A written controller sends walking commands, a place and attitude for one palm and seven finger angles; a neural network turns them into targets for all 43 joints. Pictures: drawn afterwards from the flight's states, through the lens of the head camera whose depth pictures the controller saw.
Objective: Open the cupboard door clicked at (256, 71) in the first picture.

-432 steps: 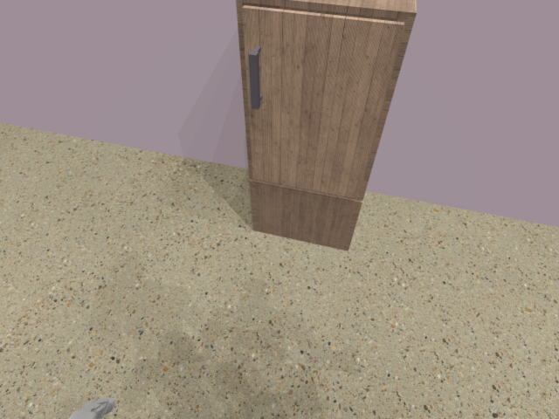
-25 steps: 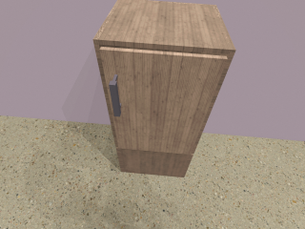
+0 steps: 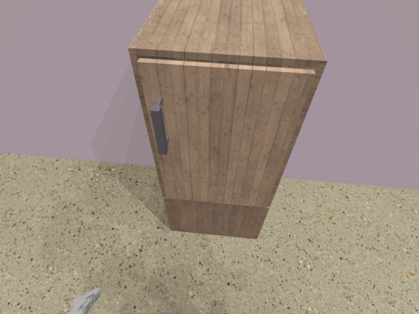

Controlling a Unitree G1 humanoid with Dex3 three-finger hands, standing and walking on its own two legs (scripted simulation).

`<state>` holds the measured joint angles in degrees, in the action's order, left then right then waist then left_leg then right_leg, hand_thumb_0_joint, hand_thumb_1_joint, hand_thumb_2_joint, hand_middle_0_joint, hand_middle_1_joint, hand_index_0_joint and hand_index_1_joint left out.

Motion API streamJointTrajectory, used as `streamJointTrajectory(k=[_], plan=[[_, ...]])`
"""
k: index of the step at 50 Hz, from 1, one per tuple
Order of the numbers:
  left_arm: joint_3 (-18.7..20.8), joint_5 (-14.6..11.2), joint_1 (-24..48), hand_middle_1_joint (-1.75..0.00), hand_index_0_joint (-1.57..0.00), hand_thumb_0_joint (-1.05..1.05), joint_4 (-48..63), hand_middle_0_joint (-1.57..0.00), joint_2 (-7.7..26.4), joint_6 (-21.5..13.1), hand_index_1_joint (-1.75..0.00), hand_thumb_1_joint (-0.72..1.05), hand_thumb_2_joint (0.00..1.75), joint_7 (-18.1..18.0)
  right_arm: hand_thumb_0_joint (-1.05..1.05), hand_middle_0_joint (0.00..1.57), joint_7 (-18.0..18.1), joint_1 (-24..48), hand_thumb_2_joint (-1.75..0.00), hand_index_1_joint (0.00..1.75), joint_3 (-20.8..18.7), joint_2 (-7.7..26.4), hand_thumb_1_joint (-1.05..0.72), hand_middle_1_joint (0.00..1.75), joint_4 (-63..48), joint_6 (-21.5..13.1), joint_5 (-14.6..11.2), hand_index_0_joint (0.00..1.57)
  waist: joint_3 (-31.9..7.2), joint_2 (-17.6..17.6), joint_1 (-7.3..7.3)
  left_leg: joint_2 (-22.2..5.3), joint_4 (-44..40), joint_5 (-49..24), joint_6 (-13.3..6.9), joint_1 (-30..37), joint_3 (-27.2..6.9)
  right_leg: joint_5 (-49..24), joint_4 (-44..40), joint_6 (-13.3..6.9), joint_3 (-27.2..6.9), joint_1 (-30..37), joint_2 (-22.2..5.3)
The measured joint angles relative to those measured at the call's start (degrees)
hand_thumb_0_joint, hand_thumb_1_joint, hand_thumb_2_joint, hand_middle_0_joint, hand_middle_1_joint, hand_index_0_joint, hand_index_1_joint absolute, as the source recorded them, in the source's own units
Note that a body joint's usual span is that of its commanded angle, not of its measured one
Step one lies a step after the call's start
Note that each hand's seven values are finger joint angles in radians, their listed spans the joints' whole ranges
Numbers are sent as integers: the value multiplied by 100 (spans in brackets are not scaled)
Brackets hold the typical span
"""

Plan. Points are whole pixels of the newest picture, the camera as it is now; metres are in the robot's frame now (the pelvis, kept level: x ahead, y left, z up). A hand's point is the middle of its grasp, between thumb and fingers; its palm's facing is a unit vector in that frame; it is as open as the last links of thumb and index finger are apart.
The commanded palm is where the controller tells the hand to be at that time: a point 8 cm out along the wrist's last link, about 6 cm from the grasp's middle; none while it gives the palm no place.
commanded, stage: raise the hand with hooked fingers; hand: left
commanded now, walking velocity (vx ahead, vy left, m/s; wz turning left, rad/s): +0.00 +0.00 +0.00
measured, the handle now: (161, 126) +0.56 +0.18 +0.01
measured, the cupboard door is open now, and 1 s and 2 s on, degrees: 0 0 0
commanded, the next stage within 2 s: move the hooked fingers beside the handle in 2.00 s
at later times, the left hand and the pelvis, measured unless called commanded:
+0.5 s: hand (100, 300) +0.15 +0.21 -0.03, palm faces +0.06 -0.99 -0.08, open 9.7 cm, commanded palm +0.14 +0.26 -0.03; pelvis -0.05 -0.03 -0.09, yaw +1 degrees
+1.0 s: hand (87, 263) +0.20 +0.25 -0.02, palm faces -0.04 -1.00 -0.04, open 12.6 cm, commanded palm +0.18 +0.31 +0.00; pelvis -0.04 +0.02 -0.06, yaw -1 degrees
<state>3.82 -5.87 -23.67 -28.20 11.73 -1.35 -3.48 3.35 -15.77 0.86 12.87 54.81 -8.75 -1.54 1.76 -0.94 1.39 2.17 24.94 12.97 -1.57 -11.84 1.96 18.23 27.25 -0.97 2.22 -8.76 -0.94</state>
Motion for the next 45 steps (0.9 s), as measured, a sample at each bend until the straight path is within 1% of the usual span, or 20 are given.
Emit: streamJointTrajectory(k=[2, 3, 5, 7, 9, 11, 12, 14, 16, 20, 23, 25, 26, 30, 32, 33, 35, 39, 42, 45], plan=[[98, -253, 59, -32, -21, 2, 943, -21, -86, -270, -32, 88, 88, -18, 1, 20, 25, -36, -90, 30, -68, 47, -90, 30, -389, -217, -28, 20, -108, 132, -110, 38, 258, 65, -11, -224, -81, 128, 258, 11, 91, -179, -43], [180, -333, 207, -32, -21, 2, 1179, -21, -113, -508, -33, 87, 88, 59, 1, 20, 29, 9, -90, 30, -91, 73, -90, 30, -567, -281, -6, 20, -188, 208, -179, 35, 457, 122, -12, -426, -125, 180, 407, 10, 140, -341, -43], [409, -462, 586, -34, -21, 2, 1282, -21, -101, -1167, -35, 84, 87, 350, 1, 21, 6, 183, -90, 30, -125, 86, -90, 30, -901, -351, 50, 20, -387, 292, -282, -5, 934, 267, 8, -973, -148, 306, 843, -15, 172, -862, -18], [648, -639, 842, -36, -21, 1, 1226, -21, -11, -1894, -37, 80, 85, 815, 1, 21, -71, 400, -90, 30, -154, 33, -90, 30, -1195, -394, 107, 20, -610, 222, -308, -79, 1475, 443, 54, -1630, -77, 485, 1443, -65, 107, -1575, 29], [801, -817, 905, -39, -21, 1, 1160, -21, 89, -2555, -39, 77, 84, 1448, 1, 21, -184, 572, -90, 30, -199, -17, -90, 30, -1501, -437, 116, 20, -750, 80, -294, -165, 2029, 648, 91, -2238, -13, 681, 2038, -144, 47, -2228, 94], [884, -952, 823, -41, -21, 1, 1053, -21, 146, -2992, -42, 73, 82, 2166, 1, 21, -285, 682, -90, 30, -245, 24, -90, 30, -1816, -477, 96, 20, -794, -10, -273, -232, 2574, 835, 139, -2753, -17, 868, 2570, -183, 55, -2737, 142], [918, -1006, 724, -43, -21, 1, 1024, -21, 163, -3083, -43, 70, 81, 2480, 1, 21, -307, 717, -90, 30, -265, 66, -90, 30, -1957, -484, 82, 20, -814, -39, -254, -257, 2819, 929, 145, -2975, -31, 953, 2808, -198, 71, -2954, 161], [999, -1120, 460, -46, -22, 1, 1031, -22, 179, -3049, -46, 66, 79, 2902, 1, 21, -283, 743, -90, 30, -310, 154, -90, 30, -2191, -468, 51, 20, -862, -92, -181, -299, 3240, 1081, 196, -3344, -62, 1113, 3205, -237, 102, -3303, 191], [1108, -1253, 206, -49, -23, 1, 1129, -22, 168, -2918, -49, 61, 77, 3029, 1, 21, -206, 714, -90, 30, -366, 231, -90, 30, -2356, -440, 30, 20, -886, -100, -79, -331, 3582, 1212, 212, -3609, -133, 1237, 3487, -263, 173, -3518, 220], [1303, -1415, -54, -54, -23, 2, 1686, -23, 126, -2946, -55, 51, 73, 2729, 2, 20, -3, 620, -90, 30, -375, 294, -90, 30, -2383, -465, 39, 20, -864, 0, 111, -376, 4053, 1385, 237, -3907, -362, 1376, 3760, -300, 398, -3659, 278], [1302, -1437, 161, -59, -23, 2, 2085, -24, 226, -3094, -60, 44, 70, 2625, 2, 20, 117, 597, -90, 30, -236, 251, -90, 30, -2223, -516, 38, 20, -847, 106, 165, -390, 4248, 1432, 241, -4055, -508, 1401, 3837, -317, 538, -3712, 307], [1235, -1445, 458, -62, -24, 2, 2155, -24, 359, -3026, -63, 40, 68, 2742, 2, 20, 169, 601, -90, 30, -102, 185, -90, 30, -2125, -526, 12, 20, -819, 178, 134, -401, 4292, 1424, 233, -4111, -556, 1375, 3830, -316, 583, -3735, 325], [1196, -1426, 626, -63, -24, 2, 2126, -24, 441, -2907, -64, 37, 67, 2833, 2, 20, 185, 595, -90, 30, -39, 141, -90, 30, -2090, -520, -5, 20, -808, 210, 102, -406, 4282, 1407, 229, -4123, -562, 1350, 3807, -310, 587, -3743, 331], [1144, -1406, 1094, -69, -25, 1, 1818, -24, 763, -1999, -70, 28, 63, 3133, 2, 21, 202, 454, -90, 30, 144, -42, -90, 30, -2094, -399, -72, 20, -753, 289, -104, -431, 4027, 1288, 200, -3980, -462, 1190, 3556, -260, 483, -3644, 349], [1243, -1472, 1103, -72, -25, 1, 1728, -25, 814, -1599, -73, 23, 61, 3099, 2, 21, 191, 311, -90, 30, 170, -99, -90, 30, -2141, -328, -83, 20, -751, 302, -211, -438, 3817, 1225, 164, -3822, -365, 1099, 3365, -212, 385, -3529, 350], [1317, -1514, 1061, -74, -25, 1, 1724, -25, 802, -1488, -75, 21, 60, 3021, 2, 21, 181, 227, -90, 30, 162, -114, -90, 30, -2158, -307, -81, 20, -761, 301, -249, -438, 3709, 1196, 143, -3740, -315, 1056, 3268, -188, 334, -3469, 348], [1487, -1582, 943, -77, -26, 1, 1773, -26, 738, -1458, -78, 17, 58, 2813, 2, 21, 158, 57, -90, 30, 114, -114, -90, 30, -2166, -291, -64, 20, -794, 285, -278, -435, 3520, 1150, 105, -3594, -225, 985, 3094, -145, 244, -3357, 342], [1689, -1550, 795, -83, -26, 1, 1855, -26, 636, -1863, -83, 8, 54, 2471, 2, 21, 89, -164, -90, 30, -7, 15, -90, 30, -2099, -320, -28, 20, -842, 263, -257, -383, 3365, 1120, 30, -3488, -161, 937, 2929, -77, 183, -3250, 291], [1622, -1462, 854, -87, -26, 1, 1774, -26, 644, -2093, -88, 1, 51, 2515, 2, 21, 58, -179, -90, 30, -50, 181, -90, 30, -2040, -360, -26, 20, -826, 275, -226, -329, 3422, 1140, -30, -3555, -180, 957, 2947, -25, 206, -3276, 241], [1463, -1403, 958, -92, -27, 1, 1663, -27, 682, -2063, -92, -6, 48, 2719, 2, 21, 76, -105, -90, 30, -60, 297, -90, 30, -2031, -400, -49, 20, -772, 274, -214, -294, 3461, 1157, -83, -3578, -187, 961, 2945, 22, 216, -3268, 208]])
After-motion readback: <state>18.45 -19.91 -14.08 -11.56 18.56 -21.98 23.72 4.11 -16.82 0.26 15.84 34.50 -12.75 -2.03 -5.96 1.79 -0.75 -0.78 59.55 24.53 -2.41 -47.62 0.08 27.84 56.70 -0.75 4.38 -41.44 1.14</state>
